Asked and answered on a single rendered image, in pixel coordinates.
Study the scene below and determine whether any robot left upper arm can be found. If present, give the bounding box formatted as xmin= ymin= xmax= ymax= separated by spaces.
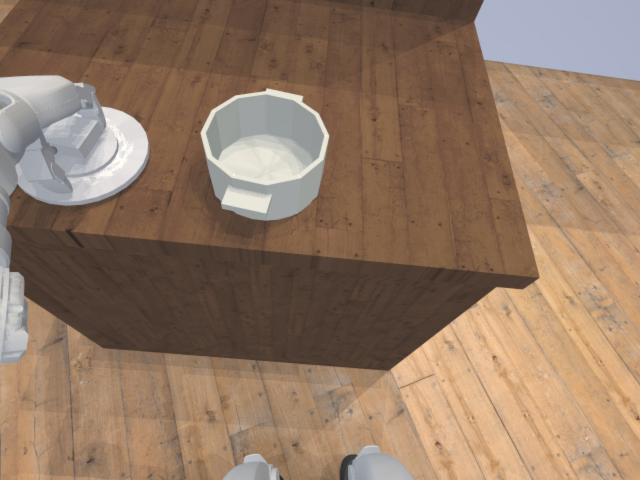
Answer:
xmin=0 ymin=266 xmax=28 ymax=480

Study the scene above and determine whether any robot left forearm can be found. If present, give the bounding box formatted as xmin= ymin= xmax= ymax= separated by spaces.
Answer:
xmin=0 ymin=88 xmax=40 ymax=268

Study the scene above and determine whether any robot right shin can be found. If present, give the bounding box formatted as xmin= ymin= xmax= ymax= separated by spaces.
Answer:
xmin=354 ymin=446 xmax=381 ymax=460

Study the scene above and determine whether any lid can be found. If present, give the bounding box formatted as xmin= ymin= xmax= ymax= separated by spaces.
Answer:
xmin=15 ymin=107 xmax=150 ymax=206

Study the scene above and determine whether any robot right thigh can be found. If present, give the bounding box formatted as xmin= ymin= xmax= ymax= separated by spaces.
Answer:
xmin=348 ymin=453 xmax=416 ymax=480

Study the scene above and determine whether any pot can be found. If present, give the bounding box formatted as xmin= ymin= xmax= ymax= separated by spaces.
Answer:
xmin=201 ymin=88 xmax=329 ymax=221

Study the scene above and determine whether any table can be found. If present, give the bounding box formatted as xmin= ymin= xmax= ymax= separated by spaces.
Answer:
xmin=0 ymin=0 xmax=540 ymax=371

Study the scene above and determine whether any robot left hand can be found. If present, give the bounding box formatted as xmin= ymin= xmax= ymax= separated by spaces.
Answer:
xmin=0 ymin=76 xmax=106 ymax=194

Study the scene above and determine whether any knob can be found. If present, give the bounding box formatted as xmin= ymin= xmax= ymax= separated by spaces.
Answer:
xmin=44 ymin=115 xmax=103 ymax=159

